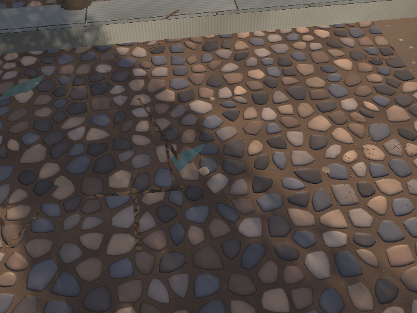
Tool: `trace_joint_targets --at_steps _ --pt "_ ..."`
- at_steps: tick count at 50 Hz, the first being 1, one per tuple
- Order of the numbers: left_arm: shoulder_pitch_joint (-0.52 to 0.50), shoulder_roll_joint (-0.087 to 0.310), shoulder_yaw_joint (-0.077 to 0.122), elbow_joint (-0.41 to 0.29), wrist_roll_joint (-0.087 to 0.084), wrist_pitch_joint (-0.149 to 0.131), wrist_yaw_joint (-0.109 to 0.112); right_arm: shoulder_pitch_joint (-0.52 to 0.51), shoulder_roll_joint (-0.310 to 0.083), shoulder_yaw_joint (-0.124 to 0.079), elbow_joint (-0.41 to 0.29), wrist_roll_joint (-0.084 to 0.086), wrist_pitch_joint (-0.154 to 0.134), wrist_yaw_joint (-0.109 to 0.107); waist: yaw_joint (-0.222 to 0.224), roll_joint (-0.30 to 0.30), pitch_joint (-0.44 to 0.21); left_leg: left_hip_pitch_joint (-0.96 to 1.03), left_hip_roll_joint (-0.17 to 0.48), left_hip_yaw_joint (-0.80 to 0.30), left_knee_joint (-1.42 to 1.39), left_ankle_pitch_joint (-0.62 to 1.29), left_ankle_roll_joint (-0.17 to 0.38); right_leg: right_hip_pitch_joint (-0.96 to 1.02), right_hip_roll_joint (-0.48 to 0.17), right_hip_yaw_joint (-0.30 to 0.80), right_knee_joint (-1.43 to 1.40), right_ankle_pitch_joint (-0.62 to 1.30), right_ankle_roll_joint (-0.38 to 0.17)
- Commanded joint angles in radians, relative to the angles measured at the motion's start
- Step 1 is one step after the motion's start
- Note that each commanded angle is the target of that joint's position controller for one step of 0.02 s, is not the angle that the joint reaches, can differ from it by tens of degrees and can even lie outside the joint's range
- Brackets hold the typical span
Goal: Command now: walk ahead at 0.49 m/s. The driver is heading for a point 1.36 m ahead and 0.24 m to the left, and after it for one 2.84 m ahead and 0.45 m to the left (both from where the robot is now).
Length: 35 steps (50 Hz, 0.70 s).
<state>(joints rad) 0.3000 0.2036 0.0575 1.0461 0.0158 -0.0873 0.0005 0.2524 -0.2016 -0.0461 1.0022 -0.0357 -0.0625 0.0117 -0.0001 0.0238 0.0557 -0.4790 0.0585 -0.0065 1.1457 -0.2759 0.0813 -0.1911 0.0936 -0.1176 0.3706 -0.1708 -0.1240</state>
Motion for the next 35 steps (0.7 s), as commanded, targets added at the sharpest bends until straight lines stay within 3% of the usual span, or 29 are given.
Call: trace_joint_targets --at_steps 1,4,7,13,15,16,17,18,19,20,21,22,23,24,26,27,29,32,35 --pt "0.061 0.082 0.005 -0.02 -0.002 -0.028 0.003 0.063 -0.026 -0.006 -0.028 -0.007 0.025 0.01 -0.039 -0.052 0.023 -0.086 0.052 -0.002 -0.061 0.077 -0.026 -0.012 -0.286 0.264 -0.259 0.108 -0.106" --pt "0.121 0.081 -0.002 -0.013 -0.004 -0.024 0.002 -0.088 -0.042 -0.006 -0.083 0.001 0.028 0.016 -0.005 -0.055 0.052 -0.179 0.062 0.029 -0.21 0.187 -0.051 0.043 -0.264 0.222 -0.278 0.185 -0.089" --pt "0.178 0.076 -0.008 -0.002 -0.006 -0.023 0.004 -0.199 -0.026 0.003 -0.121 0.012 0.023 0.019 0.029 -0.068 0.051 -0.163 0.036 0.066 -0.378 0.271 -0.059 0.097 -0.243 0.175 -0.263 0.306 -0.06" --pt "0.264 0.086 -0.01 0.032 0.009 -0.017 0.02 -0.334 -0.037 0.007 -0.177 0.015 0.01 0.016 0.065 -0.089 0.058 -0.175 -0.011 0.096 -0.547 0.231 -0.017 0.309 -0.295 0.163 -0.186 0.499 -0.072" --pt "0.232 0.094 -0.008 0.033 0.014 -0.015 0.026 -0.283 -0.045 0.002 -0.169 0.013 -0.001 0.009 0.025 -0.095 0.042 -0.078 -0.049 0.109 -0.597 0.16 0.015 0.332 -0.299 0.137 -0.092 0.732 -0.055" --pt "0.221 0.1 -0.007 0.033 0.015 -0.014 0.029 -0.193 -0.055 -0.005 -0.138 0.01 -0.01 0.001 -0.007 -0.105 0.0 0.029 -0.088 0.122 -0.617 0.139 0.031 0.332 -0.289 0.129 0.009 0.896 -0.037" --pt "0.206 0.105 -0.006 0.034 0.009 -0.013 0.029 -0.044 -0.07 -0.015 -0.085 0.005 -0.023 -0.008 -0.066 -0.095 -0.07 0.188 -0.115 0.13 -0.692 0.217 0.05 0.315 -0.26 0.112 0.171 0.934 -0.014" --pt "0.193 0.096 -0.012 0.024 -0.01 -0.016 0.029 0.106 -0.107 -0.028 -0.04 -0.016 -0.038 -0.019 -0.124 -0.087 -0.155 0.435 -0.034 0.067 -0.71 0.403 0.076 0.164 -0.227 0.096 0.364 0.747 0.011" --pt "0.277 0.007 -0.033 -0.004 -0.058 -0.016 0.025 0.237 -0.219 -0.054 -0.023 -0.043 -0.042 -0.025 -0.118 0.098 -0.336 0.803 0.3 -0.273 -0.629 0.833 0.206 -0.156 -0.108 0.027 0.747 0.151 0.063" --pt "0.338 0.056 -0.013 0.025 -0.064 -0.006 0.031 0.239 -0.211 -0.058 -0.017 0.008 -0.025 -0.012 -0.098 0.117 -0.468 0.856 0.418 -0.489 -0.672 1.122 0.322 -0.257 0.005 0.118 0.969 -0.428 0.072" --pt "0.257 0.08 0.0 0.011 -0.033 0.003 0.035 0.129 -0.179 -0.048 -0.036 0.033 -0.019 -0.008 -0.057 0.028 -0.346 0.704 0.357 -0.354 -0.703 1.075 0.29 -0.285 -0.053 0.199 0.982 -0.354 0.07" --pt "0.178 0.049 -0.006 -0.009 -0.012 0.003 0.032 0.034 -0.106 -0.026 -0.046 0.032 -0.021 -0.009 -0.036 0.024 -0.194 0.559 0.311 -0.256 -0.758 0.987 0.247 -0.325 -0.085 0.188 0.926 -0.303 0.075" --pt "0.146 0.037 -0.003 -0.011 0.003 0.01 0.028 -0.002 -0.055 -0.01 -0.044 0.03 -0.022 -0.014 -0.013 0.01 -0.106 0.442 0.257 -0.179 -0.813 0.899 0.198 -0.308 -0.115 0.178 0.857 -0.266 0.078" --pt "0.139 0.035 0.001 -0.015 0.019 0.025 0.022 -0.008 -0.027 0.001 -0.033 0.032 -0.023 -0.022 0.011 0.021 -0.067 0.355 0.213 -0.126 -0.849 0.853 0.166 -0.266 -0.128 0.172 0.795 -0.235 0.086" --pt "0.179 -0.006 -0.003 0.005 0.022 0.054 0.012 0.004 -0.023 0.011 -0.017 0.023 -0.031 -0.025 0.046 0.019 -0.086 0.263 0.18 -0.058 -0.866 0.894 0.148 -0.154 -0.115 0.152 0.726 -0.194 0.099" --pt "0.188 -0.017 -0.005 0.008 0.017 0.065 0.012 0.004 -0.043 0.01 -0.013 0.019 -0.036 -0.024 0.064 0.025 -0.098 0.239 0.168 -0.029 -0.866 0.924 0.149 -0.127 -0.109 0.142 0.687 -0.178 0.105" --pt "0.16 -0.018 -0.01 0.005 0.015 0.079 0.018 -0.005 -0.066 0.014 -0.009 0.012 -0.04 -0.022 0.078 0.047 -0.1 0.213 0.146 0.013 -0.865 0.906 0.138 -0.106 -0.114 0.127 0.563 -0.143 0.11" --pt "0.069 -0.001 -0.017 -0.007 0.009 0.092 0.029 0.034 -0.07 0.021 0.009 0.01 -0.029 -0.023 0.046 0.092 -0.102 0.221 0.128 0.017 -0.868 0.751 0.116 -0.079 -0.118 0.104 0.4 -0.084 0.109" --pt "0.015 0.011 -0.023 -0.006 0.004 0.097 0.035 0.065 -0.07 0.024 0.024 0.009 -0.008 -0.028 0.021 0.086 -0.086 0.211 0.144 -0.031 -0.884 0.465 0.118 -0.043 -0.125 0.099 0.307 -0.09 0.109"
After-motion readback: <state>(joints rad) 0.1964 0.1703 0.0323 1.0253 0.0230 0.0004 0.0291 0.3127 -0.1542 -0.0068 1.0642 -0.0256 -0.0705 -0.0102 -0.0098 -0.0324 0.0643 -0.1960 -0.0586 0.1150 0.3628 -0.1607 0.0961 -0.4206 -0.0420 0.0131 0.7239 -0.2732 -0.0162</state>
